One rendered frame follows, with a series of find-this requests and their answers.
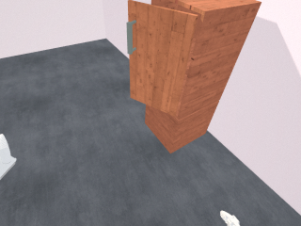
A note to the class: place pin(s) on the handle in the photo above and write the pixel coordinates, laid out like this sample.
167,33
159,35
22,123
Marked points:
129,28

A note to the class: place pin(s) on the left robot hand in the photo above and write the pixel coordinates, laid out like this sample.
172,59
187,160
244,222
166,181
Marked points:
6,160

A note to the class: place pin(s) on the cupboard door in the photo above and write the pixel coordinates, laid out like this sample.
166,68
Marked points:
163,38

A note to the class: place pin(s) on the right robot hand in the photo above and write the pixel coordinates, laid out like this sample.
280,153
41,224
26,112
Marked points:
229,219

